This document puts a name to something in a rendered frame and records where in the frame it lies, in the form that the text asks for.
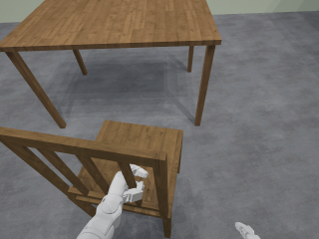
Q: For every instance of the chair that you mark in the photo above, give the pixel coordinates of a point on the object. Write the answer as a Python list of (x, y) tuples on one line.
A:
[(118, 144)]

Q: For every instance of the table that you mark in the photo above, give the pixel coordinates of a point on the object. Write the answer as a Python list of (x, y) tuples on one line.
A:
[(58, 25)]

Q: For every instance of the robot right hand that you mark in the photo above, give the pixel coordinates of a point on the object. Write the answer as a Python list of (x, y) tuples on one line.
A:
[(246, 231)]

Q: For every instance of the robot left hand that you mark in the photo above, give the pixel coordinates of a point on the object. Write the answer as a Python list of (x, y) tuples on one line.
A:
[(120, 187)]

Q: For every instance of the robot left forearm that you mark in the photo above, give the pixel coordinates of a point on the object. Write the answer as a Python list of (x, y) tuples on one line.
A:
[(107, 219)]

